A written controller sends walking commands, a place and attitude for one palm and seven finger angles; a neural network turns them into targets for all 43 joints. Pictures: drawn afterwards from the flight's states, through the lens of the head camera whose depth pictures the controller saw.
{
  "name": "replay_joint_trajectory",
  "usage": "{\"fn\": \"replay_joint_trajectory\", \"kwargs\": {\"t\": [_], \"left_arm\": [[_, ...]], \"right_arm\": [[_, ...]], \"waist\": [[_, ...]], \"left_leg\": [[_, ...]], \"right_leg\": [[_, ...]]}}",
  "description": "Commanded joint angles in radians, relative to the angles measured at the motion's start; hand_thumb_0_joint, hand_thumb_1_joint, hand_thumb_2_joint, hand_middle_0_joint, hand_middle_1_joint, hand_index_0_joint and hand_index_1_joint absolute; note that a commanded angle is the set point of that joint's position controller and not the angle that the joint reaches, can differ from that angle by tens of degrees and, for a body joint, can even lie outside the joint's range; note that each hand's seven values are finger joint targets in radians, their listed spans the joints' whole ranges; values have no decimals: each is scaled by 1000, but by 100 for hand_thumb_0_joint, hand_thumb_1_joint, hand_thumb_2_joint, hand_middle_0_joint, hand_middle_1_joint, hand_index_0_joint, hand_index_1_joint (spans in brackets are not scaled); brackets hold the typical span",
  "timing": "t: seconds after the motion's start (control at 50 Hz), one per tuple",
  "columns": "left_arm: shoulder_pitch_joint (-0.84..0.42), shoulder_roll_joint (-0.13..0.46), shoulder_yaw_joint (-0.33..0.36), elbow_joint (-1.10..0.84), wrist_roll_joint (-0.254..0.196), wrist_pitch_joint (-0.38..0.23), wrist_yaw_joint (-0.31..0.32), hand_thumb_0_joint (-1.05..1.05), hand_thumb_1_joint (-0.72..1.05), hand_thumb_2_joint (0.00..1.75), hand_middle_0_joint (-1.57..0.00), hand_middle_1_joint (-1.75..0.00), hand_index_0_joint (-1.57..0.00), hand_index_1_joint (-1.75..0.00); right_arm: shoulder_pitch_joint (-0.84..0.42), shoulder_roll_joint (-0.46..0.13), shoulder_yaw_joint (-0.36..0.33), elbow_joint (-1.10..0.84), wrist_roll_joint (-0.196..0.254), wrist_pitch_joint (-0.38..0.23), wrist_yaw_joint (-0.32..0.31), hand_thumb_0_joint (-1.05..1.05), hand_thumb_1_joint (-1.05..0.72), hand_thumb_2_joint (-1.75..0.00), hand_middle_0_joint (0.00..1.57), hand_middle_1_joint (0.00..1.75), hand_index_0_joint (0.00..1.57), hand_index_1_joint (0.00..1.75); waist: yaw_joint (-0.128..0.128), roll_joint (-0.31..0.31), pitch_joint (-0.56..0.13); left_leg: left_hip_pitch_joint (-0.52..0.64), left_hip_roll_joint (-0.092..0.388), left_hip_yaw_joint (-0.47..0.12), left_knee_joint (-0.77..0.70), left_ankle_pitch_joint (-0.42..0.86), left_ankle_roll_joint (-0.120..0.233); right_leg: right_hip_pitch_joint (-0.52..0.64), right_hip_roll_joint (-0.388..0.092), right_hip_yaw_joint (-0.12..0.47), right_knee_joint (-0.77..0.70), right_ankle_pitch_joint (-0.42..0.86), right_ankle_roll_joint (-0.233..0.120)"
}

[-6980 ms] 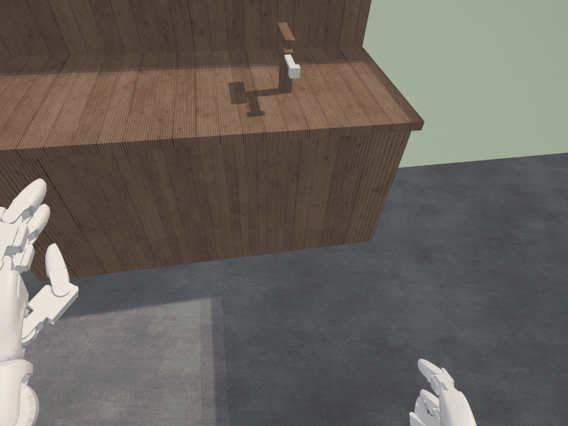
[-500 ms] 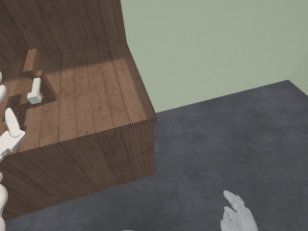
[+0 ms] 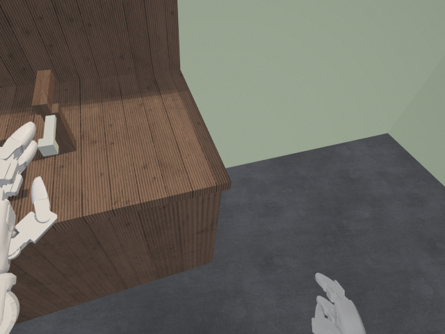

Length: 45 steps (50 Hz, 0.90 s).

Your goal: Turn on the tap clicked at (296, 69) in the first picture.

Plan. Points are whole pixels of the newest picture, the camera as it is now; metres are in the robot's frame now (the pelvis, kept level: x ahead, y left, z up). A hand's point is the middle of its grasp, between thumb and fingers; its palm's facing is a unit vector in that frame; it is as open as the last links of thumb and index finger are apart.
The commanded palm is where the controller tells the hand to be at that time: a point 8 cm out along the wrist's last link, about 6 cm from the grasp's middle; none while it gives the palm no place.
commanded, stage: come to a stop and stand still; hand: left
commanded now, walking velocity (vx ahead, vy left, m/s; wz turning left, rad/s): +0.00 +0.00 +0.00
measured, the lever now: (48, 146) +0.43 +0.41 +0.05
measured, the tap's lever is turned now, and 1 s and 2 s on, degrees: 0 0 0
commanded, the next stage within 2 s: look again from close up in 0.46 s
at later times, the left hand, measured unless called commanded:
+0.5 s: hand (56, 201) +0.25 +0.26 +0.15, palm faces +0.37 -0.86 -0.35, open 7.4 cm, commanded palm +0.19 +0.29 +0.17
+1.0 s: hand (59, 214) +0.23 +0.25 +0.15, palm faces +0.39 -0.85 -0.36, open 7.4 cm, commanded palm +0.17 +0.28 +0.17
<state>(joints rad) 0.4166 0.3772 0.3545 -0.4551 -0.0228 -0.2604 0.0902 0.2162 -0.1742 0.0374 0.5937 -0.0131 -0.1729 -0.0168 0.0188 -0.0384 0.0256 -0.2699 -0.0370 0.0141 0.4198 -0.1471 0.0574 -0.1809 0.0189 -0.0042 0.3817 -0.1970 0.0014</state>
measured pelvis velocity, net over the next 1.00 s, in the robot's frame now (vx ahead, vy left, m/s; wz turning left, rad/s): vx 0.02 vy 0.00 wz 0.02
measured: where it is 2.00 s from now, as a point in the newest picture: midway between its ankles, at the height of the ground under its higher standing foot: outside the picture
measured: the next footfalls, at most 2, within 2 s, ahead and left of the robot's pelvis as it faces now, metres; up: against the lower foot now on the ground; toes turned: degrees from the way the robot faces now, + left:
right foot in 1.52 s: +0.16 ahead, -0.06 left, +0.00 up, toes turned +1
left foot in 1.78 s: +0.20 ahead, +0.22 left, +0.00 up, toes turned +6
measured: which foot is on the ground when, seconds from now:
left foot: down 0.00-1.00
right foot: down 0.00-1.00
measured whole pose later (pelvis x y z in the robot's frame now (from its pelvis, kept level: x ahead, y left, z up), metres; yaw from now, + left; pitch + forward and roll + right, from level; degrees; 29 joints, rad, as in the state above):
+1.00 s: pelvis +0.02 +0.00 +0.00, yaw +1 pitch +0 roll -1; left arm 0.43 0.33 0.31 -0.39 -0.05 -0.19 0.10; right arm 0.22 -0.20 0.03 0.60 0.00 -0.07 -0.05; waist 0.02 0.02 0.01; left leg -0.23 -0.05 -0.01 0.38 -0.14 0.06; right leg -0.13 0.01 -0.02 0.31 -0.19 0.00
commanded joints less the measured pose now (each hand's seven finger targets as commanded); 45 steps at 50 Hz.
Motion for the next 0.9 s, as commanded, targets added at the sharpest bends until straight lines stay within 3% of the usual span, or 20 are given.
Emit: {"fn": "replay_joint_trajectory", "kwargs": {"t": [0.0,0.06,0.12,0.24,0.36,0.6,0.62,0.74,0.88], "left_arm": [[-127,157,94,-181,-5,-30,22,0,90,90,-20,-30,-20,-30],[-164,149,77,-210,-9,-22,23,0,90,90,-20,-30,-20,-30],[-171,144,63,-233,-13,-11,26,0,90,90,-20,-30,-20,-30],[-77,144,81,-213,-22,10,26,0,90,90,-20,-30,-20,-30],[-21,141,93,-171,-38,23,23,0,90,90,-20,-30,-20,-30],[-81,166,89,-227,-34,8,35,0,90,90,-20,-30,-20,-30],[-80,147,75,-223,-35,8,34,0,90,90,-20,-30,-20,-30],[-48,134,73,-148,-35,11,31,0,90,90,-20,-30,-20,-30],[-89,127,57,-148,-29,12,30,0,90,90,-20,-30,-20,-30]], "right_arm": [[-95,-145,-53,-142,0,-38,-21,0,-90,-90,20,30,20,30],[-95,-144,-49,-144,0,-35,-27,0,-90,-90,20,30,20,30],[-102,-140,-45,-145,0,-28,-27,0,-90,-90,20,30,20,30],[-109,-140,-49,-156,6,8,-21,0,-90,-90,20,30,20,30],[-113,-141,-52,-173,13,44,-27,0,-90,-90,20,30,20,30],[-116,-152,-57,-177,12,42,-42,0,-90,-90,20,30,20,30],[-114,-150,-57,-176,13,41,-41,0,-90,-90,20,30,20,30],[-115,-149,-57,-168,15,45,-43,0,-90,-90,20,30,20,30],[-114,-149,-59,-166,18,46,-44,0,-90,-90,20,30,20,30]], "waist": [[6,88,-110],[9,92,-178],[10,109,-203],[11,113,-213],[8,83,-173],[7,129,-171],[6,129,-165],[5,95,-107],[0,75,-94]], "left_leg": [[57,103,-149,-157,-103,-42],[144,97,-127,-113,76,-46],[191,88,-108,-72,230,-55],[206,75,-85,-35,376,-76],[152,71,-82,-57,290,-72],[145,64,-96,-95,173,-66],[140,64,-96,-100,161,-68],[87,66,-110,-143,-21,-62],[84,58,-104,-148,-104,-52]], "right_leg": [[27,-8,37,-63,-9,-15],[48,-11,25,-45,100,-11],[52,-16,17,-41,162,-10],[63,-16,4,-43,239,-12],[69,-24,7,-70,221,-11],[79,-21,-1,-80,137,-7],[76,-18,-1,-81,125,-7],[47,-18,10,-113,38,-8],[26,-19,18,-146,-15,-7]]}}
